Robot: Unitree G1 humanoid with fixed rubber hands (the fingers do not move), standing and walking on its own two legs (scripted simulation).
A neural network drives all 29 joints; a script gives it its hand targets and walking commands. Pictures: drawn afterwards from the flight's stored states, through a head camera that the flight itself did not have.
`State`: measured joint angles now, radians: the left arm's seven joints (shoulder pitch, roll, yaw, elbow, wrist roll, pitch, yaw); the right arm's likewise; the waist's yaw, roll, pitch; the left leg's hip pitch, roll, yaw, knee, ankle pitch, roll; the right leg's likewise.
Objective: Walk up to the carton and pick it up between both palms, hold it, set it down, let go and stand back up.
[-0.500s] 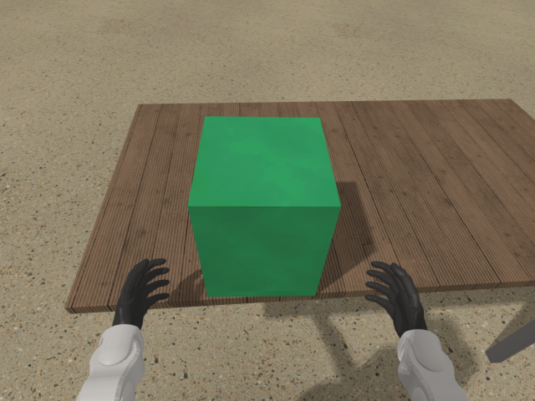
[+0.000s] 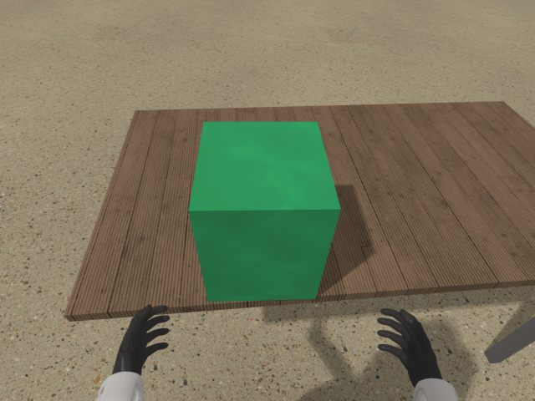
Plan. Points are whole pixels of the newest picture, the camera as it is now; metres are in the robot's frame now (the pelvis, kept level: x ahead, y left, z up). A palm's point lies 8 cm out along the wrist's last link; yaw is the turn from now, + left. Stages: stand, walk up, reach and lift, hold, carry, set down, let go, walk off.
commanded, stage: set down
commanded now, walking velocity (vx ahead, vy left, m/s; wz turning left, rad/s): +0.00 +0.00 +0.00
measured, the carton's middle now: (261, 213) +0.43 +0.05 +0.03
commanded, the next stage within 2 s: let go in 0.74 s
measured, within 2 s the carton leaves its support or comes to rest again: neither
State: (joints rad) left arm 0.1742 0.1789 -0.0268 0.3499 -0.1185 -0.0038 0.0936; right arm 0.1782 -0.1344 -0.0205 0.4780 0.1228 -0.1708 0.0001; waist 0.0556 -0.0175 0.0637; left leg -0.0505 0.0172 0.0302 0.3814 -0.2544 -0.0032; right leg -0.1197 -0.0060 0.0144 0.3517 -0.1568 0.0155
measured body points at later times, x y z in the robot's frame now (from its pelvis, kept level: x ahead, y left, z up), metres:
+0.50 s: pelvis +0.01 +0.00 +0.00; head +0.02 +0.01 +0.45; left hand +0.18 +0.23 -0.07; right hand +0.19 -0.22 -0.07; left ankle -0.02 +0.11 -0.75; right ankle +0.03 -0.13 -0.75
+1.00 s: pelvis +0.01 +0.00 +0.00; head +0.02 +0.00 +0.45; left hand +0.17 +0.22 -0.09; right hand +0.16 -0.23 -0.10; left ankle -0.02 +0.11 -0.75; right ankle +0.03 -0.13 -0.75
